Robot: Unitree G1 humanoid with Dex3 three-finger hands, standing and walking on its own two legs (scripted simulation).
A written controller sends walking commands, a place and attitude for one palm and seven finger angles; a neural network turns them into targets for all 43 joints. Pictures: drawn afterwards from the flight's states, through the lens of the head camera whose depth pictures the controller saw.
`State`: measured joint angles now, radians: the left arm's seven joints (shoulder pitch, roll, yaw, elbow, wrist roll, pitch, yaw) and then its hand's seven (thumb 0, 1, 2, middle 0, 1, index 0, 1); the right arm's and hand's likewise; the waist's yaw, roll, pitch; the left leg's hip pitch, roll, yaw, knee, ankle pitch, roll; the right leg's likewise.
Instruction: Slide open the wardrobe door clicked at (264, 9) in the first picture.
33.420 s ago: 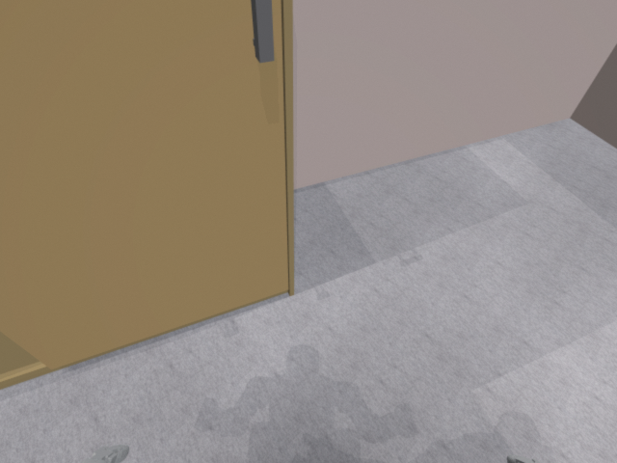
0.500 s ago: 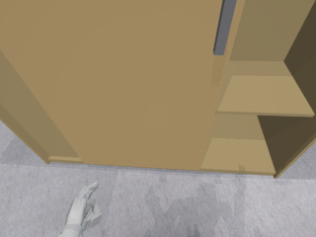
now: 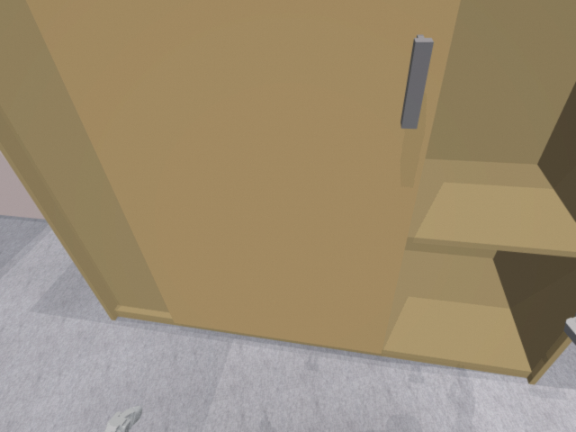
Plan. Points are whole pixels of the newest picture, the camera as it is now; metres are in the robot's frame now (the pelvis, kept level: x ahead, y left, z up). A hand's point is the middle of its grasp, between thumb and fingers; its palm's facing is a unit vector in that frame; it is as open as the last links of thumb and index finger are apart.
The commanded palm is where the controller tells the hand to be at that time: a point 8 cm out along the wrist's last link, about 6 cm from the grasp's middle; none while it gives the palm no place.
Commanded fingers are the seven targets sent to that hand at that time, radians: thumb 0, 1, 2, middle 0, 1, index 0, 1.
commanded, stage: stop stepping back and stand still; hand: right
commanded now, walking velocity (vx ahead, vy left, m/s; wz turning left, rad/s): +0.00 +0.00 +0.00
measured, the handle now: (414, 81) +0.61 -0.18 +0.26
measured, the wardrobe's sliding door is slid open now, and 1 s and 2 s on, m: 0.49 0.49 0.49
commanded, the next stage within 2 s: let the arm hang, fingers relaxed in 0.68 s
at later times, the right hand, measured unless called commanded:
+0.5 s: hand out of the picture +0.25 -0.33 +0.16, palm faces +0.43 +0.85 -0.32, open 7.4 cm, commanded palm +0.16 -0.36 +0.20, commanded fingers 0.00 -0.90 -0.90 0.20 0.30 0.20 0.30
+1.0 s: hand out of the picture +0.15 -0.26 -0.10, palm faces +0.01 +0.96 -0.29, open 7.4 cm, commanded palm none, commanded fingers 0.00 -0.90 -0.90 0.20 0.30 0.20 0.30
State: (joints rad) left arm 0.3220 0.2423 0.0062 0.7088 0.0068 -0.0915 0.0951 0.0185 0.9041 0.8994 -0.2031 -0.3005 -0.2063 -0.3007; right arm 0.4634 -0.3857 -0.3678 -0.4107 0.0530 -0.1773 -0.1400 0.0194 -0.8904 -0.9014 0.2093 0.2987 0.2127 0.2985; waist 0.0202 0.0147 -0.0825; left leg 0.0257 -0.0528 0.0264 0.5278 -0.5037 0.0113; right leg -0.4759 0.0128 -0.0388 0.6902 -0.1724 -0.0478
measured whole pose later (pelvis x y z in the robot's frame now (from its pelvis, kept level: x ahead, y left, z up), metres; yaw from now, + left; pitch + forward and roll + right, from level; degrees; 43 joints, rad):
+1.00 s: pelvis +0.01 -0.05 +0.01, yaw +0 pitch +1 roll +0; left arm 0.17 0.29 0.00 0.82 0.02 -0.01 0.00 0.01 0.91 0.90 -0.20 -0.30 -0.21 -0.30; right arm 0.26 -0.26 -0.03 0.59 -0.02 0.06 -0.01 0.01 -0.91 -0.90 0.19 0.30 0.20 0.30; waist 0.02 -0.01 0.00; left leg -0.22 -0.02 0.10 0.61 -0.40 0.05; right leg -0.37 0.09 0.02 0.62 -0.25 -0.07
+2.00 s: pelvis +0.01 -0.03 +0.03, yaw +1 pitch -2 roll +0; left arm 0.27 0.14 -0.02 1.14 0.02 0.01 0.04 0.01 0.91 0.90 -0.20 -0.30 -0.20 -0.30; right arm 0.30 -0.14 0.01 1.14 0.00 0.00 -0.04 0.01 -0.92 -0.90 0.20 0.30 0.20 0.30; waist 0.00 0.00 0.06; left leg -0.07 -0.05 0.09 0.37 -0.28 0.07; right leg -0.23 0.05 0.02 0.42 -0.17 -0.04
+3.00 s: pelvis +0.02 -0.03 +0.03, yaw +1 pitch -2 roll +0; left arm 0.18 0.23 -0.01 1.13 0.02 0.00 0.03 0.01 0.91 0.90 -0.20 -0.30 -0.20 -0.30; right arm 0.21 -0.23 0.00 1.13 -0.01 -0.01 -0.03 0.01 -0.91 -0.90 0.20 0.30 0.20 0.30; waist 0.00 0.00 0.07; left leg -0.03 -0.05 0.08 0.33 -0.28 0.07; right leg -0.19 0.05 0.02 0.39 -0.17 -0.04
